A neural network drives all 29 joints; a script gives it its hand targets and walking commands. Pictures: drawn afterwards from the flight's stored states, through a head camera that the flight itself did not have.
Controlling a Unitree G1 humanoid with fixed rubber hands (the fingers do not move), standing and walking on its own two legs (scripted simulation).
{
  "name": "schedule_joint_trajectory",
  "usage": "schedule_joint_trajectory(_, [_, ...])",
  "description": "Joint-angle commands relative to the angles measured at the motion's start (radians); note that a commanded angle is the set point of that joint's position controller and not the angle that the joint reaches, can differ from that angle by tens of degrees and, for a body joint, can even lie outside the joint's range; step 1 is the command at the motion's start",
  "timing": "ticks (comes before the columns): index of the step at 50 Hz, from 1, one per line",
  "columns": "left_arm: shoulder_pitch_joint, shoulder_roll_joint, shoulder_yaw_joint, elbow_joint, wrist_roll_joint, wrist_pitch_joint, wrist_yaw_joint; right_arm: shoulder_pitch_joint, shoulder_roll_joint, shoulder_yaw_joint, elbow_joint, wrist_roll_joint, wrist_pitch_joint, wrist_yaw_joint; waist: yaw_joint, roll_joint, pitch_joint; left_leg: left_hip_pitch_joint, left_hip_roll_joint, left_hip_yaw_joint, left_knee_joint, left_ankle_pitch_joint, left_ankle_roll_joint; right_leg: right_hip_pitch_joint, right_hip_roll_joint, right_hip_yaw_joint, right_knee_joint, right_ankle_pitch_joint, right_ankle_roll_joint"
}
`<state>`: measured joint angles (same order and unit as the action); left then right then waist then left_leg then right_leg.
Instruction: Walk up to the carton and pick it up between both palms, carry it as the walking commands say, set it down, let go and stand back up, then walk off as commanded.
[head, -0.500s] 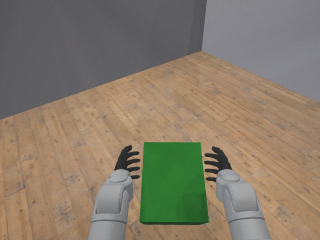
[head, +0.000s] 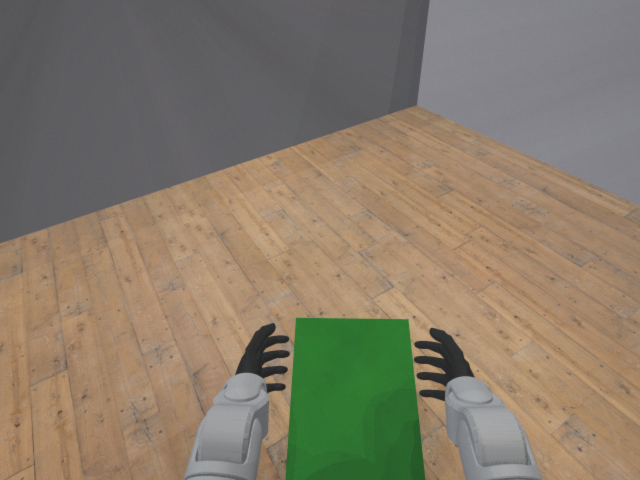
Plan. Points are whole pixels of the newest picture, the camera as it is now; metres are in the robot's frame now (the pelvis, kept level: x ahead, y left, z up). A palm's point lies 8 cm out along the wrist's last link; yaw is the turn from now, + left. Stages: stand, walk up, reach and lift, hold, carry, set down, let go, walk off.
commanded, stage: hold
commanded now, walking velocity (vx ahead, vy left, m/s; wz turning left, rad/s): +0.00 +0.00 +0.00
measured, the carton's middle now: (351, 403) +0.29 -0.02 -0.08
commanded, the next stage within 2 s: set down in 0.74 s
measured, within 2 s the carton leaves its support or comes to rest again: neither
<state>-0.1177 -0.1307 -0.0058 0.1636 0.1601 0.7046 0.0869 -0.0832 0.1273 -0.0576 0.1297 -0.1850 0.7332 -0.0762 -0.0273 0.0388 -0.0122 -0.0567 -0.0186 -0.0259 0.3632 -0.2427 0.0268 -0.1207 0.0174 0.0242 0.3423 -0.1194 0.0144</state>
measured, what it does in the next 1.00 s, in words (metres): shifts its weight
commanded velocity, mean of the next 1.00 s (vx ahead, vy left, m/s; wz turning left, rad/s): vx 0.00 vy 0.00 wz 0.00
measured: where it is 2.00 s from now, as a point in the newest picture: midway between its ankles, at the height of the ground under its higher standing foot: outside the picture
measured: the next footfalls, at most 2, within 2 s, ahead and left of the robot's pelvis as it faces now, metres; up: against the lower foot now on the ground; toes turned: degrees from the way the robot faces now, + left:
none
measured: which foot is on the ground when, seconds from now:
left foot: down 0.00-1.00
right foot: down 0.00-1.00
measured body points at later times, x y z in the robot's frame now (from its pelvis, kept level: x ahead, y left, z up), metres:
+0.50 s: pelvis -0.09 -0.02 -0.02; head -0.17 -0.02 +0.43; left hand +0.26 +0.07 +0.07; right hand +0.22 -0.18 +0.04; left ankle -0.03 +0.09 -0.75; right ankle +0.01 -0.14 -0.75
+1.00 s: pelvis -0.10 -0.01 -0.02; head -0.15 -0.01 +0.43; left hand +0.27 +0.07 +0.06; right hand +0.23 -0.18 +0.03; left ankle -0.03 +0.09 -0.75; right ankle +0.01 -0.14 -0.75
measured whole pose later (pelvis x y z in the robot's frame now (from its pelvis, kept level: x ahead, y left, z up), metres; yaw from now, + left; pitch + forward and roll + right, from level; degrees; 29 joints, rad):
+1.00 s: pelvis -0.10 -0.01 -0.02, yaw +0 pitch -11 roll +0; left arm -0.74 -0.25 0.53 0.78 0.47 0.55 0.09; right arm -0.65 0.18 -0.55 0.69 -0.48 0.68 -0.07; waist -0.05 0.00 0.07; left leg -0.15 -0.06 -0.07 0.56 -0.21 0.03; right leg -0.20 0.04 0.10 0.52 -0.18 0.01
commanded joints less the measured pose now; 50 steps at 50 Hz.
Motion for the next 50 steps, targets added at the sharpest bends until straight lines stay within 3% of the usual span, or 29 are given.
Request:
schedule_joint_trajectory(1, [-0.405, -1.075, -0.528, -0.015, -0.216, -0.065, -0.244, -0.384, 0.911, 0.398, -0.098, 0.168, -0.053, 0.236, -0.116, -0.027, -0.236, 0.039, -0.024, -0.087, -0.048, 0.519, -0.05, 0.153, 0.092, 0.044, -0.018, 0.311, -0.006])
schedule_joint_trajectory(4, [-0.476, -1.066, -0.526, 0.03, -0.216, -0.075, -0.267, -0.387, 0.942, 0.369, -0.021, 0.164, -0.041, 0.265, -0.156, 0.009, -0.175, -0.021, -0.03, -0.093, -0.054, 0.322, -0.046, 0.117, 0.09, 0.031, -0.004, 0.18, -0.008])
schedule_joint_trajectory(8, [-0.496, -1.099, -0.39, 0.145, -0.165, -0.077, -0.273, -0.607, 1.021, 0.431, -0.02, 0.229, -0.034, 0.299, -0.035, -0.026, -0.178, -0.105, -0.044, -0.095, -0.05, 0.193, -0.028, 0.126, 0.081, 0.04, 0.021, 0.106, -0.002])
schedule_joint_trajectory(11, [-0.591, -1.057, -0.291, 0.245, -0.103, -0.081, -0.285, -0.723, 1.021, 0.39, 0.088, 0.204, -0.019, 0.304, -0.002, -0.04, -0.135, -0.142, -0.043, -0.086, -0.043, -0.026, -0.007, 0.084, 0.062, 0.053, 0.017, -0.069, -0.012])
schedule_joint_trajectory(13, [-0.697, -1.061, -0.243, 0.319, -0.081, -0.092, -0.308, -0.83, 1.04, 0.339, 0.143, 0.193, -0.026, 0.298, -0.014, -0.07, -0.087, -0.139, -0.041, -0.081, -0.039, -0.172, 0.004, 0.015, 0.041, 0.058, 0.009, -0.215, -0.021])
schedule_joint_trajectory(14, [-0.733, -1.048, -0.204, 0.344, -0.063, -0.098, -0.309, -0.867, 1.066, 0.326, 0.206, 0.189, -0.03, 0.297, 0.005, -0.123, -0.1, -0.084, -0.05, -0.075, -0.012, -0.178, 0.004, -0.047, 0.02, 0.071, -0.012, -0.28, -0.025])
schedule_joint_trajectory(15, [-0.776, -1.051, -0.195, 0.412, -0.053, -0.099, -0.329, -0.925, 1.065, 0.279, 0.203, 0.172, -0.044, 0.281, -0.026, -0.117, -0.077, -0.062, -0.062, -0.06, 0.029, -0.188, 0.002, -0.106, -0.007, 0.094, -0.038, -0.369, -0.033])
schedule_joint_trajectory(16, [-0.802, -1.027, -0.145, 0.448, -0.045, -0.104, -0.336, -0.923, 1.088, 0.273, 0.24, 0.176, -0.046, 0.274, -0.009, -0.159, -0.076, -0.042, -0.076, -0.059, 0.065, -0.141, 0.001, -0.118, -0.041, 0.127, -0.074, -0.428, -0.029])
schedule_joint_trajectory(17, [-0.848, -1.04, -0.143, 0.465, -0.064, -0.112, -0.355, -0.982, 1.106, 0.267, 0.215, 0.162, -0.048, 0.263, -0.034, -0.207, -0.117, -0.02, -0.069, -0.058, 0.084, -0.143, 0.005, -0.128, -0.034, 0.12, -0.075, -0.458, -0.017])
schedule_joint_trajectory(21, [-0.957, -1.008, -0.066, 0.598, -0.022, -0.118, -0.375, -1.017, 1.141, 0.175, 0.367, 0.132, -0.059, 0.234, -0.043, -0.138, -0.116, 0.062, -0.096, -0.052, 0.16, -0.096, -0.016, -0.231, -0.092, 0.178, -0.129, -0.599, -0.035])
schedule_joint_trajectory(23, [-0.969, -1.025, -0.053, 0.661, -0.031, -0.119, -0.38, -1.092, 1.126, 0.147, 0.375, 0.118, -0.066, 0.225, -0.062, -0.171, -0.089, 0.024, -0.086, -0.062, 0.138, -0.143, -0.006, -0.226, -0.061, 0.132, -0.103, -0.557, -0.021])
schedule_joint_trajectory(24, [-0.967, -1.025, -0.033, 0.675, -0.038, -0.123, -0.371, -1.11, 1.133, 0.15, 0.403, 0.125, -0.065, 0.222, -0.039, -0.181, -0.117, 0.004, -0.075, -0.062, 0.123, -0.14, -0.004, -0.182, -0.053, 0.127, -0.094, -0.518, -0.006])
schedule_joint_trajectory(25, [-0.964, -1.03, -0.012, 0.7, -0.022, -0.12, -0.362, -1.155, 1.11, 0.132, 0.407, 0.121, -0.07, 0.223, -0.023, -0.086, -0.123, -0.019, -0.075, -0.066, 0.095, -0.175, -0.005, -0.155, -0.038, 0.116, -0.068, -0.475, -0.015])
schedule_joint_trajectory(28, [-0.989, -1.063, 0.008, 0.768, -0.015, -0.117, -0.349, -1.235, 1.059, 0.086, 0.437, 0.096, -0.074, 0.224, -0.032, -0.086, -0.123, -0.108, -0.049, -0.099, 0.031, -0.283, 0.009, -0.06, 0.002, 0.062, -0.003, -0.397, -0.011])
schedule_joint_trajectory(30, [-1.004, -1.106, -0.004, 0.753, -0.028, -0.115, -0.333, -1.242, 1.035, 0.082, 0.421, 0.099, -0.077, 0.227, -0.037, 0.007, -0.131, -0.162, -0.018, -0.132, -0.033, -0.336, 0.015, 0.0, 0.039, 0.025, 0.065, -0.291, -0.004])
schedule_joint_trajectory(31, [-1.087, -1.102, -0.024, 0.688, -0.054, -0.122, -0.326, -1.2, 1.028, 0.054, 0.466, 0.086, -0.068, 0.23, -0.081, -0.011, -0.124, -0.183, -0.014, -0.149, -0.054, -0.376, 0.015, 0.015, 0.055, 0.004, 0.085, -0.268, -0.001])
schedule_joint_trajectory(32, [-1.089, -1.111, -0.009, 0.705, -0.04, -0.123, -0.321, -1.262, 1.043, 0.062, 0.444, 0.1, -0.076, 0.23, -0.045, 0.018, -0.143, -0.206, -0.011, -0.138, -0.057, -0.362, 0.017, 0.056, 0.054, 0.014, 0.09, -0.254, -0.003])
schedule_joint_trajectory(33, [-1.09, -1.132, -0.014, 0.713, -0.051, -0.122, -0.32, -1.269, 1.012, 0.043, 0.44, 0.092, -0.079, 0.232, -0.086, -0.004, -0.141, -0.196, -0.008, -0.152, -0.068, -0.386, 0.016, 0.045, 0.061, 0.002, 0.095, -0.252, -0.002])
schedule_joint_trajectory(36, [-1.066, -1.108, 0.027, 0.74, -0.014, -0.115, -0.304, -1.188, 0.993, -0.021, 0.527, 0.072, -0.074, 0.232, -0.069, 0.045, -0.094, -0.207, -0.002, -0.156, -0.092, -0.387, 0.008, 0.062, 0.055, 0.001, 0.1, -0.235, -0.007])
schedule_joint_trajectory(37, [-1.067, -1.123, 0.049, 0.768, -0.015, -0.111, -0.298, -1.263, 0.974, -0.007, 0.506, 0.075, -0.077, 0.243, -0.068, -0.026, -0.118, -0.209, 0.011, -0.178, -0.099, -0.41, 0.018, 0.056, 0.072, -0.02, 0.118, -0.224, -0.007])
schedule_joint_trajectory(38, [-1.083, -1.102, 0.237, 0.816, 0.053, -0.1, -0.258, -1.335, 0.903, -0.078, 0.565, 0.021, -0.069, 0.261, 0.035, 0.043, -0.079, -0.286, 0.039, -0.189, -0.088, -0.425, 0.048, 0.091, 0.071, 0.002, 0.13, -0.267, -0.032])
schedule_joint_trajectory(39, [-1.092, -1.11, 0.246, 0.853, 0.06, -0.099, -0.249, -1.315, 0.891, -0.115, 0.595, -0.007, -0.068, 0.258, -0.015, 0.009, -0.044, -0.276, 0.061, -0.209, -0.096, -0.481, 0.061, 0.083, 0.079, -0.006, 0.152, -0.273, -0.032])
schedule_joint_trajectory(40, [-1.082, -1.075, 0.27, 0.84, 0.067, -0.114, -0.247, -1.299, 0.908, -0.117, 0.594, -0.013, -0.077, 0.257, -0.004, -0.056, -0.076, -0.259, 0.045, -0.183, -0.076, -0.394, 0.06, 0.097, 0.071, -0.007, 0.132, -0.24, -0.021])
schedule_joint_trajectory(41, [-1.093, -1.077, 0.248, 0.822, 0.072, -0.117, -0.249, -1.29, 0.928, -0.141, 0.576, -0.031, -0.089, 0.254, -0.025, -0.012, -0.053, -0.226, 0.031, -0.159, -0.05, -0.301, 0.045, 0.058, 0.059, 0.011, 0.113, -0.191, -0.03])
schedule_joint_trajectory(42, [-1.147, -1.077, 0.225, 0.779, 0.039, -0.122, -0.248, -1.264, 0.928, -0.142, 0.597, -0.039, -0.095, 0.252, -0.059, -0.058, -0.097, -0.171, 0.034, -0.162, -0.033, -0.289, 0.046, 0.018, 0.058, 0.021, 0.108, -0.208, -0.031])
schedule_joint_trajectory(45, [-1.172, -1.021, 0.294, 0.838, 0.07, -0.129, -0.24, -1.321, 0.921, -0.185, 0.652, -0.049, -0.115, 0.242, -0.019, -0.055, -0.099, -0.195, 0.024, -0.143, -0.005, -0.399, 0.057, 0.011, 0.055, 0.052, 0.102, -0.394, -0.033])
schedule_joint_trajectory(47, [-1.121, -1.031, 0.249, 0.796, 0.076, -0.139, -0.243, -1.262, 0.971, -0.173, 0.613, -0.055, -0.122, 0.239, -0.034, -0.07, -0.139, -0.144, 0.015, -0.127, 0.008, -0.215, 0.047, 0.0, 0.056, 0.032, 0.1, -0.212, -0.026])
schedule_joint_trajectory(48, [-1.039, -1.023, 0.277, 0.837, 0.094, -0.139, -0.244, -1.238, 0.965, -0.154, 0.606, -0.061, -0.13, 0.231, -0.003, -0.101, -0.143, -0.121, -0.002, -0.106, 0.041, -0.129, 0.041, -0.025, 0.045, 0.059, 0.071, -0.215, -0.031])
schedule_joint_trajectory(50, [-1.08, -1.034, 0.256, 0.827, 0.102, -0.152, -0.252, -1.231, 0.949, -0.196, 0.599, -0.068, -0.153, 0.217, -0.054, -0.016, -0.15, -0.146, 0.01, -0.123, 0.045, -0.261, 0.043, -0.033, 0.049, 0.056, 0.098, -0.3, -0.04])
